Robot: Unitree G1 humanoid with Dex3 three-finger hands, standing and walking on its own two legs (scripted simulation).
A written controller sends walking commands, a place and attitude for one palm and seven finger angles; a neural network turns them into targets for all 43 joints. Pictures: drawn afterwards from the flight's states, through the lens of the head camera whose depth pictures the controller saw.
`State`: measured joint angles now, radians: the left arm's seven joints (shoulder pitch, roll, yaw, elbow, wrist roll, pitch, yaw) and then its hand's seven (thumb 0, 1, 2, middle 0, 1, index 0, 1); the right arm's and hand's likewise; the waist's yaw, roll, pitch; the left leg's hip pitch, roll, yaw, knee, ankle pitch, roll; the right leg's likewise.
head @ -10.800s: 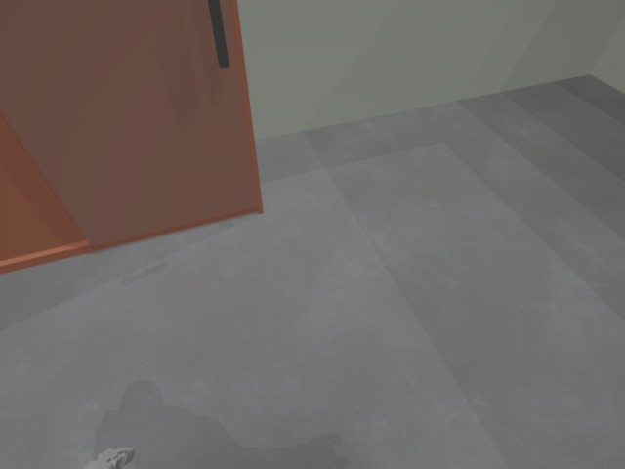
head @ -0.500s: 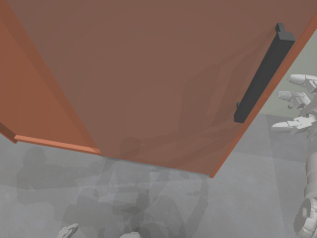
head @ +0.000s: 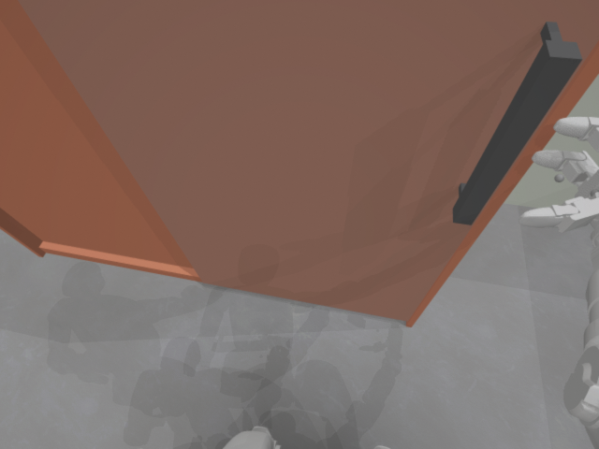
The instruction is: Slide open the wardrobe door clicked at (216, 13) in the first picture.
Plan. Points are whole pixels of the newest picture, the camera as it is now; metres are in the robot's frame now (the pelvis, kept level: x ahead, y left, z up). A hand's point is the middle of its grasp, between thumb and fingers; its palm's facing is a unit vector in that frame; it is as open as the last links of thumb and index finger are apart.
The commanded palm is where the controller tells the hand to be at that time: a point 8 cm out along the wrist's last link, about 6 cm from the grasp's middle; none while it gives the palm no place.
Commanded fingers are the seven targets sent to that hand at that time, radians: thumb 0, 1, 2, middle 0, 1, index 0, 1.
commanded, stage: move the hooked fingers beside the handle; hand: right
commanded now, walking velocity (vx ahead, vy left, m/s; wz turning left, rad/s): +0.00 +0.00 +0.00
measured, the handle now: (497, 141) +0.51 -0.18 +0.12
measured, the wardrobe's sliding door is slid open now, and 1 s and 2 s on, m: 0.00 0.00 0.00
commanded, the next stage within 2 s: feel for the door with the fingertips in 0.52 s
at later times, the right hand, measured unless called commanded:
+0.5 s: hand (552, 180) +0.46 -0.24 +0.11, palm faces +0.07 +1.00 +0.01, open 14.0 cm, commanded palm +0.43 -0.29 +0.11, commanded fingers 0.00 0.50 -0.30 0.30 1.20 0.30 1.20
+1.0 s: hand (522, 181) +0.45 -0.20 +0.11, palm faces +0.05 +1.00 +0.01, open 14.0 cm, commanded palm +0.42 -0.25 +0.11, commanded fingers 0.00 0.50 -0.30 0.30 1.20 0.30 1.20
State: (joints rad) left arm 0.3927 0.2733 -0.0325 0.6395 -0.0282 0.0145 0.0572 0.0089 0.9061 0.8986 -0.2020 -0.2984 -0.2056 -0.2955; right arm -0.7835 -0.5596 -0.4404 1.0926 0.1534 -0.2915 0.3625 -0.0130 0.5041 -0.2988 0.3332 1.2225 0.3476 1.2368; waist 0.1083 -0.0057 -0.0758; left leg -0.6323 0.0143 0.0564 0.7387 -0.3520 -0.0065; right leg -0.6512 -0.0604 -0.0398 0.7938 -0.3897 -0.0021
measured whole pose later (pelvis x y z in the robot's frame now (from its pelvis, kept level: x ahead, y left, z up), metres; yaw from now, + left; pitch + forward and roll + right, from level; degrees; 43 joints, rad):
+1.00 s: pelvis +0.00 +0.00 +0.00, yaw +0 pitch +12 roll +1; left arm 0.36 0.26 -0.03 0.61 -0.03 0.01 0.04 0.01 0.91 0.90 -0.20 -0.30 -0.20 -0.30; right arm -0.68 -0.41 -0.37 0.92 0.16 -0.26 0.24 -0.01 0.50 -0.30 0.30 1.20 0.30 1.20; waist 0.09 -0.01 -0.09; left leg -0.59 0.01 0.05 0.74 -0.36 -0.01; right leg -0.60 -0.06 -0.05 0.78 -0.39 0.00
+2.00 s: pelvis -0.01 +0.00 +0.00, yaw +0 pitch +13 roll +2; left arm 0.38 0.25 -0.03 0.62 -0.02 0.00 0.03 0.01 0.91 0.90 -0.20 -0.30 -0.21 -0.30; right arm -0.77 -0.43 -0.37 1.02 0.14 -0.29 0.22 -0.01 0.51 -0.30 0.30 1.20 0.31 1.21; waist 0.10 -0.01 -0.08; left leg -0.64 0.02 0.05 0.76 -0.36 -0.01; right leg -0.65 -0.06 -0.04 0.82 -0.40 -0.01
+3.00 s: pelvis +0.00 +0.01 +0.00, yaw +0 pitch +12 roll +1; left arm 0.36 0.25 -0.02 0.64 -0.02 0.00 0.02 0.01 0.91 0.90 -0.20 -0.30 -0.20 -0.30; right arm -0.76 -0.33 -0.31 0.99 0.12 -0.30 0.12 -0.01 0.51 -0.30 0.30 1.20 0.30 1.20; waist 0.10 -0.02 -0.08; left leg -0.61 0.01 0.05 0.76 -0.36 0.01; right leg -0.61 -0.06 -0.04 0.78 -0.38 0.01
